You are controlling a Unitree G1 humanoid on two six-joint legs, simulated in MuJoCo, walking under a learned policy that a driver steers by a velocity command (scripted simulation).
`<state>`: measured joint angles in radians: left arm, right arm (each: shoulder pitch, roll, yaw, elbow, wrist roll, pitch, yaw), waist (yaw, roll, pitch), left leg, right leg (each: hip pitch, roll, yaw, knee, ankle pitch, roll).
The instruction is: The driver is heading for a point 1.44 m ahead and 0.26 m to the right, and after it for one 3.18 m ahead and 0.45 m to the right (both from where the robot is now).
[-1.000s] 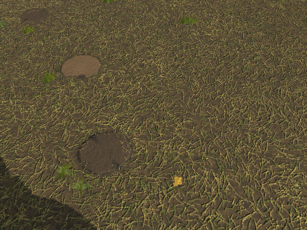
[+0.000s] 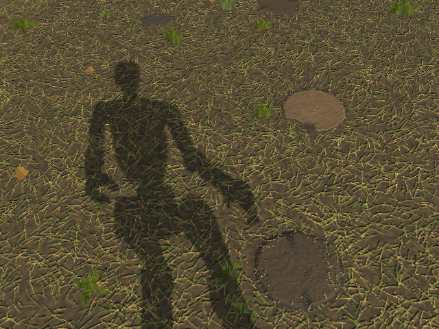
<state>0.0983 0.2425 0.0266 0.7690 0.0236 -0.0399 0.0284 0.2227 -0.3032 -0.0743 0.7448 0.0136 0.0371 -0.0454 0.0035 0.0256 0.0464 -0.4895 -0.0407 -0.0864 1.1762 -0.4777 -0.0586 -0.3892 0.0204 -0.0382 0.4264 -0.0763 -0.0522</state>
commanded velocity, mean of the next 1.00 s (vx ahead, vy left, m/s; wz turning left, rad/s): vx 0.31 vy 0.00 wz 0.08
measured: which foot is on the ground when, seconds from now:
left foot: up 0.00-0.18, down 0.20-0.68, up 0.70-1.00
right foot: down 0.00-0.22, up 0.24-0.64, down 0.66-1.00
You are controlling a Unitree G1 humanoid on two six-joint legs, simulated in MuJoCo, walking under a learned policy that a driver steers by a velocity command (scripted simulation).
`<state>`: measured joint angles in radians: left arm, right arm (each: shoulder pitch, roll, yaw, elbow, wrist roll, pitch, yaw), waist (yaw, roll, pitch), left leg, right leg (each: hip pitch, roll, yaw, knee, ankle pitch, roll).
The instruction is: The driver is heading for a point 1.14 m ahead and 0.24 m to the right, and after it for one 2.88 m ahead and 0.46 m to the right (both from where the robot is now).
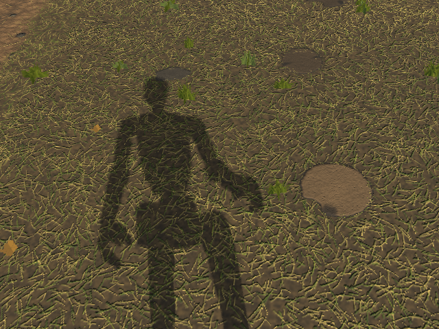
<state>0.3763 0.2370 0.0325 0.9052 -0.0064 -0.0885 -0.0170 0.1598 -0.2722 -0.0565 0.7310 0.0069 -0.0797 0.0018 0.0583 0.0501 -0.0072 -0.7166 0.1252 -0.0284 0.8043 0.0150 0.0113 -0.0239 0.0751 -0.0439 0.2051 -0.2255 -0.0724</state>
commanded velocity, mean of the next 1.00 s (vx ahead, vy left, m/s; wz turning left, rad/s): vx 0.50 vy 0.00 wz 0.00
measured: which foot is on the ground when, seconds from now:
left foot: up 0.00-0.18, down 0.20-0.76, up 0.78-1.00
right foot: down 0.00-0.22, up 0.24-0.72, down 0.74-1.00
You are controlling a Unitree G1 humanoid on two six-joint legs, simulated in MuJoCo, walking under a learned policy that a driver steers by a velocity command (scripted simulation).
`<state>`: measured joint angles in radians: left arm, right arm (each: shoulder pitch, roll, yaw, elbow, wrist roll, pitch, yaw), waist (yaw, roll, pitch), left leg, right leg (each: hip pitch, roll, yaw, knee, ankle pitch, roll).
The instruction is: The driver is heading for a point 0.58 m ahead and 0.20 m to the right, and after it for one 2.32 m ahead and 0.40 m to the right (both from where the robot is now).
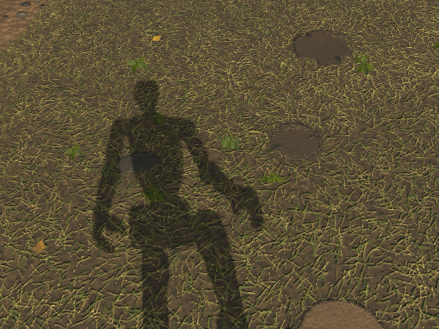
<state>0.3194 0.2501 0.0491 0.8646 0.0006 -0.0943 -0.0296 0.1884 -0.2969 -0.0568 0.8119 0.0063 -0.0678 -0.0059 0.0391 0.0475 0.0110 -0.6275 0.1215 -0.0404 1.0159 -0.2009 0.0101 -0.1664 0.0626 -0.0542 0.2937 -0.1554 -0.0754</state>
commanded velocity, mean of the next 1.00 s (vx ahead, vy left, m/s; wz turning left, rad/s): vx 0.47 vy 0.00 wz -0.46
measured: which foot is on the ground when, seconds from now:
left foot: up 0.00-0.26, down 0.28-0.80, up 0.82-1.00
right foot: down 0.00-0.30, up 0.32-0.78, down 0.80-1.00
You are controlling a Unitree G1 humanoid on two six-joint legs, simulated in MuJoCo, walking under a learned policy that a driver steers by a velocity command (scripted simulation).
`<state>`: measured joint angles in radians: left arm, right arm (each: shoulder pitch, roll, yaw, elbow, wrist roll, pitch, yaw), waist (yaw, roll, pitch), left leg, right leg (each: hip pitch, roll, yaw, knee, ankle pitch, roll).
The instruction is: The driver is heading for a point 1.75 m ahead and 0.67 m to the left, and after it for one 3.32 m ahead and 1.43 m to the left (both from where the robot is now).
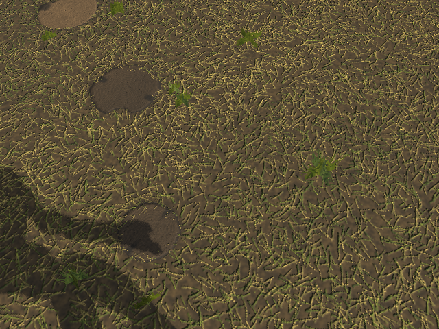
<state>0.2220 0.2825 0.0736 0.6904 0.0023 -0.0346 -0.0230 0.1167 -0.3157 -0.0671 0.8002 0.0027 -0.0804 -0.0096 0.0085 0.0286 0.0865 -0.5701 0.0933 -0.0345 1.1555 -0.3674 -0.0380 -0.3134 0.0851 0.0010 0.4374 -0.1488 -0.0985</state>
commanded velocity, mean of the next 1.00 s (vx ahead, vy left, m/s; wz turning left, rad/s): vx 0.05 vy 0.00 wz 0.40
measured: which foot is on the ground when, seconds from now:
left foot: up 0.00-0.30, down 0.32-0.76, up 0.78-1.00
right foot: down 0.00-0.32, up 0.34-0.72, down 0.74-1.00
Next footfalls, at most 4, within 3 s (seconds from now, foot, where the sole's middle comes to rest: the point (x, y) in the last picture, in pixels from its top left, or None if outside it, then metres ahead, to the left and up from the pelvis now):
0.32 left None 0.21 0.14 -0.78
0.74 right None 0.25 -0.09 -0.78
1.16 left None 0.12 0.15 -0.78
1.50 right None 0.25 -0.07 -0.78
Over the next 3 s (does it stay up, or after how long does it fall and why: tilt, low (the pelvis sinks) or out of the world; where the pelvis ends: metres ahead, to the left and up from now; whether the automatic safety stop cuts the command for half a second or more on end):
stays up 0.69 0.42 0.01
